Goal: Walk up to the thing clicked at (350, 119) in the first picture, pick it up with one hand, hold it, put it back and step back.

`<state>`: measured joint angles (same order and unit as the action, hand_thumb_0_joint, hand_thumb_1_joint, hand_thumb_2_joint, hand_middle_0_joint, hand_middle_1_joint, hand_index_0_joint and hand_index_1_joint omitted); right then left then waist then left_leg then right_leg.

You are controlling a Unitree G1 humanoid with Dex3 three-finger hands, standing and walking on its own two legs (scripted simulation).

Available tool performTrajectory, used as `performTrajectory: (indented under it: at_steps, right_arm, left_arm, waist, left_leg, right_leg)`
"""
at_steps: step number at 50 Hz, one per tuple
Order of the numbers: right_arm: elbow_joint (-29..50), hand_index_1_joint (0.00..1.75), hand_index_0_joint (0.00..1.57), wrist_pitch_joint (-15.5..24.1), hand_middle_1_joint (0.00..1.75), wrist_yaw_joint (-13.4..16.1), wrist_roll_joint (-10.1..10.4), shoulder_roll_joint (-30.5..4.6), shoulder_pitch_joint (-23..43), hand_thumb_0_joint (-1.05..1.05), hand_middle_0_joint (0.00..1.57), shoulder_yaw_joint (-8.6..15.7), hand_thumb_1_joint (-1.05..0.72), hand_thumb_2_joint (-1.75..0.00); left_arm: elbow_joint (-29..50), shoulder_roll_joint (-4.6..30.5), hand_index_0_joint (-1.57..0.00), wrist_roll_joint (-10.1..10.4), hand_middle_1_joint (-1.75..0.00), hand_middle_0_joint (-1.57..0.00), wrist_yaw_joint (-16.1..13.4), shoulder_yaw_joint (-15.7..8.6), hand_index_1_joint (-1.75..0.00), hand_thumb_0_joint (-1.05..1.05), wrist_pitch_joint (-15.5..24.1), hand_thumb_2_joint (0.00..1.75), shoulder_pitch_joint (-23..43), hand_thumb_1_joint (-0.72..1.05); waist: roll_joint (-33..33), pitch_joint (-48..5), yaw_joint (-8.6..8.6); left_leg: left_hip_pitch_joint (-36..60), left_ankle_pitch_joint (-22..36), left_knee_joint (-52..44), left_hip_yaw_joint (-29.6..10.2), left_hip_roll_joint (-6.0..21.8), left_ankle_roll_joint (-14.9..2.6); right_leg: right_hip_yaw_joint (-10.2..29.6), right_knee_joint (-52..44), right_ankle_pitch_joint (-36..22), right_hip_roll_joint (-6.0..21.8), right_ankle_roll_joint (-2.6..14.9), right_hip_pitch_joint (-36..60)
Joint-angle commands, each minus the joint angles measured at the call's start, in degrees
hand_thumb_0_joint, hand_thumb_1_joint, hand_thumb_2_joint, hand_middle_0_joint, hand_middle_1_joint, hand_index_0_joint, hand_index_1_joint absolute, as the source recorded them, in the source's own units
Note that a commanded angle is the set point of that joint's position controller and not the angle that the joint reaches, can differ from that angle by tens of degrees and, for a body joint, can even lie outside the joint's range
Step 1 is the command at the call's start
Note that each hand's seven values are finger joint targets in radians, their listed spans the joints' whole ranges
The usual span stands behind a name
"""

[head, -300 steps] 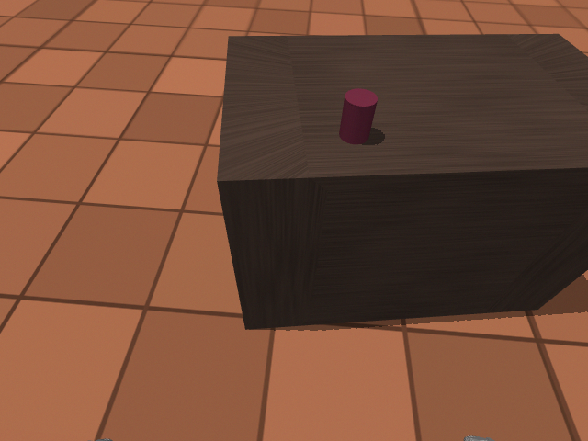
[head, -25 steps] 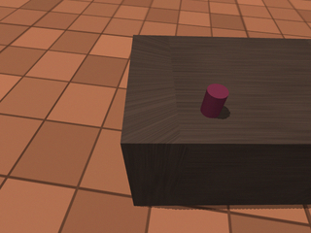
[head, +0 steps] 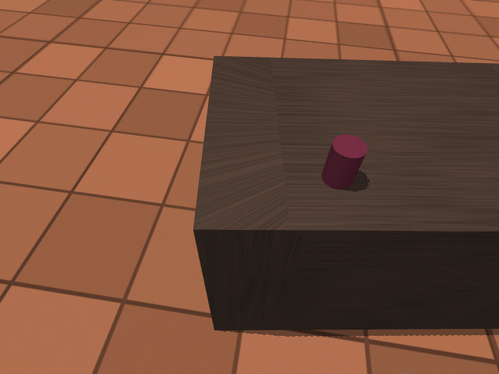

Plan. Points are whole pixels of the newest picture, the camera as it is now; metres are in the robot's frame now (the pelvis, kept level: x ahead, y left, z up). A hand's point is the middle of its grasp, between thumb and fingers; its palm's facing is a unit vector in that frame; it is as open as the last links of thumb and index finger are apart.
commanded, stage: stand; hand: right
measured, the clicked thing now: (343, 162) +0.50 -0.21 +0.02
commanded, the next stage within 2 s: rise first in 0.14 s
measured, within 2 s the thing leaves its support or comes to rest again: neither
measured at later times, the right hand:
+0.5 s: hand (382, 342) +0.18 -0.25 -0.12, palm faces +0.20 +0.93 -0.31, open 11.3 cm
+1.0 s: hand (412, 311) +0.20 -0.25 +0.00, palm faces +0.28 +0.90 -0.34, open 17.3 cm
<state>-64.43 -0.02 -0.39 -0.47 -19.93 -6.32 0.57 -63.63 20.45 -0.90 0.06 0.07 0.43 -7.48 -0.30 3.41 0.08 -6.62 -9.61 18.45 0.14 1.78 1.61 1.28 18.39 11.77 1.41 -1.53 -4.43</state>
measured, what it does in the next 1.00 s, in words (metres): stands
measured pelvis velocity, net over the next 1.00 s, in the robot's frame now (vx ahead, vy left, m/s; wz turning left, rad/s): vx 0.01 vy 0.00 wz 0.00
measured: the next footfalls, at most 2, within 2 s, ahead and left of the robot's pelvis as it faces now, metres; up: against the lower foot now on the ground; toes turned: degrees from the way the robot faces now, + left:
none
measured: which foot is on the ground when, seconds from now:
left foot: down 0.00-1.00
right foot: down 0.00-1.00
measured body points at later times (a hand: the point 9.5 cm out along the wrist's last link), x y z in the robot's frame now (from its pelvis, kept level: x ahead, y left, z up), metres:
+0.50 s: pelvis -0.01 +0.00 -0.01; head +0.02 +0.00 +0.44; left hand +0.16 +0.29 -0.11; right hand +0.17 -0.29 -0.10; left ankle +0.01 +0.14 -0.75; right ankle -0.02 -0.14 -0.75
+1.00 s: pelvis +0.01 +0.00 -0.01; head +0.01 +0.01 +0.44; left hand +0.17 +0.25 -0.09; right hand +0.18 -0.30 +0.02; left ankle +0.01 +0.14 -0.75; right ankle -0.02 -0.14 -0.75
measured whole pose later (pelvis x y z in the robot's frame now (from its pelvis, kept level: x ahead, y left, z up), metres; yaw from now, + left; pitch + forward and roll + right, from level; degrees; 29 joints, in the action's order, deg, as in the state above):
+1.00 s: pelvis +0.01 +0.00 -0.01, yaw +0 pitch -1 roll +0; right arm -5.9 5.1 2.8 3.0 -16.0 -23.4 10.7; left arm -32.9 12.4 1.3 -2.9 -5.6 4.7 -15.8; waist -2.3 -0.1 -1.8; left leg -9.4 -13.8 24.6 0.3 1.9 1.7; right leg 1.5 24.9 16.2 1.3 -1.4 -7.4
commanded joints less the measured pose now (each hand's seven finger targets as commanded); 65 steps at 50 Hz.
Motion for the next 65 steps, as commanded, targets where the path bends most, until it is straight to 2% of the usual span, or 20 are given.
performTrajectory:
  at_steps: [1, 12, 13, 14, 15, 17, 19, 22, 27, 28, 32, 36, 40, 42, 45, 50, 54, 57, 61, 65]
  right_arm:
    - [3.37, 0.3, 0.2, 1.49, 0.3, 0.66, 0.07, -12.64, 2.23, 0.0, 0.2, 2.16, -0.9, -0.9]
    - [3.22, 0.22, 0.12, 1.52, 0.22, 0.74, 0.13, -12.5, 1.97, 0.0, 0.12, 2.11, -0.82, -0.82]
    - [23.33, 0.14, 0.06, 5.86, 0.14, 1.5, 4.39, -2.15, 22.08, 0.0, 0.07, 0.82, -0.74, -0.74]
    - [27.03, 0.06, 0.06, 8.65, 0.06, 2.46, 6.71, -3.83, 20.31, 0.0, 0.06, -0.01, -0.66, -0.66]
    - [19.12, 0.04, 0.06, 8.2, 0.04, 3.69, 5.88, -10.22, 13.13, 0.0, 0.06, 3.88, -0.58, -0.58]
    - [15.15, 0.04, 0.06, 7.3, 0.04, 4.57, 5.52, -12.68, 9.69, 0.0, 0.06, 8.09, -0.42, -0.42]
    - [18.86, 0.04, 0.05, 8.25, 0.04, 5.42, 4.89, -12.64, 10.01, 0.0, 0.06, 9.31, -0.26, -0.26]
    - [19.95, 0.04, 0.05, 7.03, 0.04, 4.84, 3.09, -10.12, -2.46, 0.0, 0.06, 12.56, -0.17, -0.19]
    - [32.45, 0.05, 0.05, 5.91, 0.05, 4.06, 3.74, -7.24, -5.12, 0.0, 0.05, 11.55, 0.13, -0.12]
    - [36.79, 0.05, 0.05, 6.1, 0.05, 3.83, 3.98, -5.1, -3.89, 0.0, 0.05, 9.67, 0.18, -0.11]
    - [48.17, 0.05, 0.05, 6.94, 0.05, 4.5, 3.93, -5.49, -0.2, 0.0, 0.04, 9.22, 0.35, -0.08]
    - [55.51, 0.05, 0.04, 7.57, 0.05, 5.4, 3.39, -9.58, -4.7, 0.0, 0.04, 13.65, 0.47, -0.06]
    - [61.26, 0.06, 0.04, 7.98, 0.06, 5.69, 3.39, -8.1, -8.21, 0.0, 0.04, 14.3, 0.54, -0.05]
    - [64.44, 0.06, 0.04, 7.87, 0.06, 5.07, 3.54, -5.25, -10.84, 0.0, 0.04, 12.4, 0.55, -0.04]
    - [67.15, 0.06, 0.04, 8.2, 0.06, 4.06, 3.46, -4.63, -14.36, 0.0, 0.04, 13.33, 0.57, -0.04]
    - [73.38, 0.06, 0.04, 8.87, 0.06, 3.45, 3.61, -7.65, -13.67, 0.0, 0.04, 17.82, 0.57, -0.04]
    - [77.34, 0.06, 0.04, 10.14, 0.06, 3.23, 3.5, -5.13, -14.4, 0.0, 0.04, 15.64, 0.57, -0.04]
    - [79.75, 0.05, 0.04, 11.13, 0.05, 3.45, 3.21, -6.05, -14.72, 0.0, 0.04, 16.44, 0.56, -0.04]
    - [79.54, 0.05, 0.05, 11.85, 0.05, 3.59, 3.18, -8.79, -17.2, 0.0, 0.04, 20.77, 0.55, -0.04]
    - [82.62, 0.05, 0.05, 13.06, 0.05, 3.0, 3.44, -7.24, -17.2, 0.0, 0.04, 19.95, 0.56, -0.04]
  left_arm:
    - [3.38, 12.23, -0.2, 0.25, -0.3, -0.2, -0.6, -2.44, -0.3, 0.0, 1.2, 0.9, 1.55, 0.9]
    - [3.4, 12.39, -0.12, 0.34, -0.22, -0.12, -0.65, -2.46, -0.22, 0.0, 1.16, 0.82, 1.3, 0.82]
    - [23.5, 3.17, -0.04, 4.95, -0.14, -0.04, -1.13, -2.17, -0.14, 0.0, 7.55, 0.74, 21.41, 0.74]
    - [23.85, 4.26, -0.01, 6.68, -0.06, -0.02, -2.27, -1.0, -0.06, 0.0, 8.55, 0.66, 18.97, 0.66]
    - [19.29, 8.08, 0.0, 6.37, -0.03, -0.02, -3.26, -3.06, -0.05, 0.0, 8.17, 0.58, 14.7, 0.58]
    - [16.67, 11.33, -0.02, 6.01, -0.04, -0.03, -3.94, -8.7, -0.05, 0.0, 6.78, 0.42, 7.33, 0.42]
    - [17.29, 9.08, -0.03, 5.53, -0.05, -0.03, -4.65, -7.49, -0.06, 0.0, 7.24, 0.26, 8.66, 0.26]
    - [13.3, 6.07, -0.05, 2.92, -0.05, -0.04, -4.12, -10.54, -0.05, 0.0, 6.31, 0.19, 1.49, 0.17]
    - [21.52, 2.74, -0.06, 3.39, -0.05, -0.05, -3.42, -9.1, -0.04, 0.0, 5.07, 0.09, -2.22, -0.11]
    - [26.39, 1.13, -0.06, 3.61, -0.05, -0.06, -3.22, -7.62, -0.05, 0.0, 5.22, 0.09, 0.68, -0.18]
    - [35.73, 1.29, -0.06, 3.57, -0.05, -0.06, -4.36, -7.09, -0.06, 0.0, 6.13, 0.07, 5.34, -0.35]
    - [40.3, 3.1, -0.07, 2.94, -0.06, -0.07, -5.23, -8.23, -0.06, 0.0, 6.64, 0.04, -0.95, -0.52]
    - [40.02, 0.65, -0.07, 2.63, -0.06, -0.07, -5.05, -7.46, -0.06, 0.0, 6.83, 0.02, -1.87, -0.54]
    - [39.72, 0.28, -0.07, 2.53, -0.06, -0.06, -4.71, -8.15, -0.06, 0.0, 6.92, 0.03, -4.32, -0.54]
    - [38.08, -2.33, -0.06, 2.63, -0.05, -0.06, -3.59, -6.67, -0.05, 0.0, 6.63, 0.02, -8.89, -0.54]
    - [39.65, 2.91, -0.06, 2.36, -0.05, -0.06, -3.25, -12.15, -0.05, 0.0, 6.82, 0.03, -3.02, -0.55]
    - [38.57, -2.43, -0.05, 2.22, -0.05, -0.06, -2.88, -7.99, -0.06, 0.0, 7.29, 0.04, -0.55, -0.56]
    - [40.72, -1.69, -0.05, 2.06, -0.05, -0.06, -3.19, -8.0, -0.06, 0.0, 7.53, 0.05, -1.57, -0.57]
    - [40.38, 2.71, -0.05, 1.67, -0.05, -0.06, -3.79, -12.38, -0.06, 0.0, 7.55, 0.05, -4.05, -0.57]
    - [40.75, 0.09, -0.05, 1.95, -0.05, -0.06, -3.26, -11.26, -0.06, 0.0, 7.97, 0.05, -4.09, -0.57]
  waist:
    - [0.5, -4.3, -0.28]
    - [0.72, -4.73, -0.05]
    - [-2.54, -6.62, 0.68]
    - [1.16, -7.88, -0.91]
    - [0.27, -3.66, -1.75]
    - [1.4, -6.52, 0.0]
    - [-0.04, -13.15, -1.1]
    - [-1.5, -13.96, -2.04]
    - [-1.43, -13.33, -0.61]
    - [-1.01, -12.88, -1.01]
    - [-1.08, -10.56, -1.18]
    - [-0.63, -11.69, -1.5]
    - [-1.63, -9.4, -2.77]
    - [-3.18, -8.23, -1.43]
    - [-2.26, -6.63, -1.32]
    - [-1.29, -7.02, -2.17]
    - [-1.92, -6.15, -2.81]
    - [0.27, -8.03, -2.71]
    - [0.27, -8.01, -2.75]
    - [-1.47, -5.72, -2.62]
  left_leg:
    - [2.14, 7.76, -2.2, -4.52, 5.9, -2.49]
    - [2.86, 9.62, -1.77, -4.35, 5.84, -2.5]
    - [-5.41, 3.93, 3.93, 1.87, -1.28, -1.24]
    - [-1.22, -0.36, 1.07, 2.77, -1.83, -1.28]
    - [-2.87, -3.7, 0.17, 2.43, -1.62, -1.47]
    - [-4.02, 0.07, 2.69, 2.84, -1.32, -0.87]
    - [-2.08, 5.98, 4.84, 2.53, -1.09, -1.26]
    - [-2.04, 10.01, 6.35, 2.07, -1.6, -1.85]
    - [-1.08, 11.95, 4.36, 2.99, -2.23, -1.36]
    - [-0.94, 11.4, 4.21, 3.11, -2.26, -1.4]
    - [-1.84, 7.15, 3.0, 2.94, -1.77, -1.44]
    - [-0.56, 7.79, 3.49, 3.06, -1.59, -1.31]
    - [0.56, 8.63, 3.77, 3.34, -1.64, -1.51]
    - [-0.43, 8.94, 3.98, 3.55, -1.89, -1.62]
    - [-0.65, 9.97, 3.91, 3.85, -1.86, -1.41]
    - [-0.06, 10.39, 4.18, 3.98, -1.76, -1.26]
    - [0.04, 7.6, 3.83, 3.59, -1.53, -1.39]
    - [1.15, 8.32, 3.8, 3.7, -1.57, -1.29]
    - [1.41, 7.93, 3.47, 3.51, -1.08, -0.98]
    - [0.3, 5.34, 2.95, 3.64, -1.17, -1.19]
  right_leg:
    - [3.61, -3.16, -8.11, 5.9, 2.43, -1.82]
    - [3.48, -2.58, -9.63, 5.92, 2.56, -1.7]
    - [-2.69, 3.1, -4.89, -1.17, 1.71, -9.02]
    - [-2.44, 0.47, -1.53, -0.78, 1.71, -5.3]
    - [-2.49, -0.12, 1.32, -1.09, 1.94, -7.96]
    - [-3.03, 2.3, -1.69, -1.52, 2.09, -7.69]
    - [-2.72, 4.39, -8.29, -1.59, 1.74, -6.4]
    - [-2.95, 5.33, -12.21, -1.91, 1.83, -8.15]
    - [-3.45, 3.91, -13.07, -1.57, 1.48, -7.22]
    - [-3.47, 3.69, -12.8, -1.33, 1.37, -7.54]
    - [-3.43, 2.65, -8.67, -1.3, 1.66, -6.63]
    - [-3.31, 2.96, -9.63, -1.65, 1.81, -4.19]
    - [-3.04, 2.81, -11.45, -1.48, 1.65, -4.19]
    - [-3.19, 2.63, -11.86, -1.24, 1.48, -3.83]
    - [-3.43, 2.98, -12.71, -1.32, 1.65, -4.29]
    - [-2.81, 3.22, -13.69, -1.08, 1.42, -4.07]
    - [-2.96, 3.11, -10.92, -1.24, 1.62, -4.36]
    - [-3.0, 3.17, -11.72, -1.3, 1.65, -3.55]
    - [-3.26, 3.28, -10.74, -1.95, 1.84, -3.24]
    - [-3.34, 2.55, -8.23, -2.08, 1.86, -4.12]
